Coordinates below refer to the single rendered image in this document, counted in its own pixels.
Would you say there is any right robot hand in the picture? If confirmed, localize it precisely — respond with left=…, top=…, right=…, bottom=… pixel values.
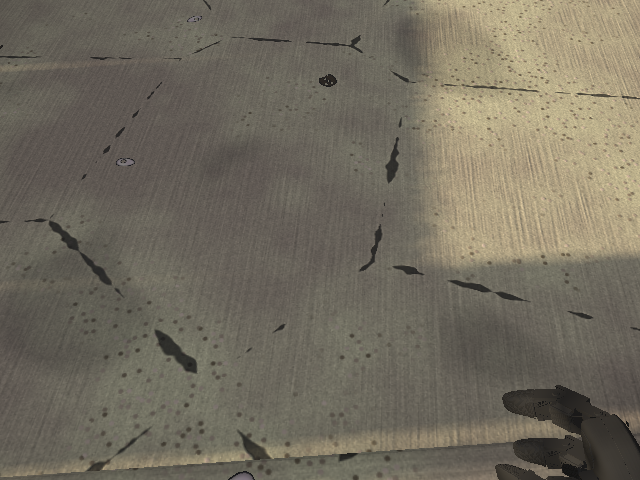
left=495, top=385, right=640, bottom=480

